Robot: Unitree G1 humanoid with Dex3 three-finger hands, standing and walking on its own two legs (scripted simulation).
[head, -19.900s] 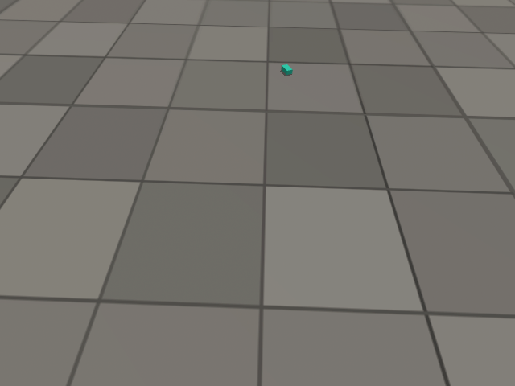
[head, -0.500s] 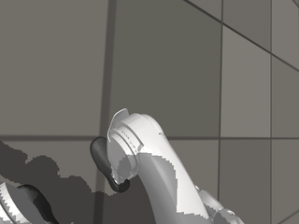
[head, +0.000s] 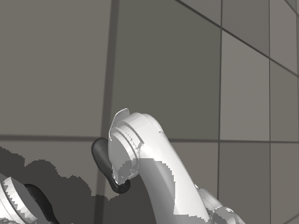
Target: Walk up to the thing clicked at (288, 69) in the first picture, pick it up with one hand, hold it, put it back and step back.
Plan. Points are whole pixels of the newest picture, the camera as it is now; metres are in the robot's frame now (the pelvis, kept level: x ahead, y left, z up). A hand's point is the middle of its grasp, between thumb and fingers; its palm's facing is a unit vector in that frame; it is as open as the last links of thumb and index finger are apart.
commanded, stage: rest palm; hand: left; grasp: from above
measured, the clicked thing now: out of the picture +0.53 +0.35 -0.31
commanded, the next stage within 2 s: none
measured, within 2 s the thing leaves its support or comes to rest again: neither
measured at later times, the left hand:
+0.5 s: hand out of the picture +0.51 +0.33 -0.26, palm faces -0.47 -0.12 -0.88, open 10.4 cm
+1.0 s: hand out of the picture +0.50 +0.34 -0.25, palm faces -0.48 -0.13 -0.87, open 10.7 cm
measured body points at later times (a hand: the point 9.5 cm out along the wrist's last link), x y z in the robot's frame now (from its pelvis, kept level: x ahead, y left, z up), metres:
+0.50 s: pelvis +0.00 +0.00 +0.00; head +0.32 +0.13 +0.29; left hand +0.53 +0.34 -0.21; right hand +0.04 -0.25 -0.05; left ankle +0.06 +0.12 -0.29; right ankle +0.12 -0.11 -0.29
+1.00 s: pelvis +0.00 +0.00 +0.00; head +0.31 +0.14 +0.29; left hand +0.52 +0.34 -0.20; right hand +0.04 -0.25 -0.05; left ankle +0.06 +0.12 -0.29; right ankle +0.12 -0.11 -0.29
